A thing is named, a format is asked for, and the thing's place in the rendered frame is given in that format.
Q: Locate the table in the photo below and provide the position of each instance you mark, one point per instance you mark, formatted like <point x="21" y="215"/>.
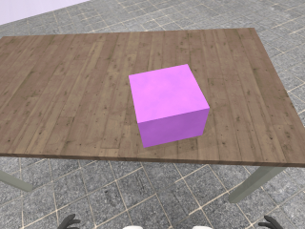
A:
<point x="69" y="96"/>

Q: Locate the carton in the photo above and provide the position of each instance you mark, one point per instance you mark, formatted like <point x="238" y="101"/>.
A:
<point x="169" y="105"/>

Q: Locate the robot left hand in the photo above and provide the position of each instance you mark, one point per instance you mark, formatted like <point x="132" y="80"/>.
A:
<point x="69" y="220"/>

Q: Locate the robot right hand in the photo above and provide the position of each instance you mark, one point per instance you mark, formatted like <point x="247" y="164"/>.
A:
<point x="272" y="223"/>

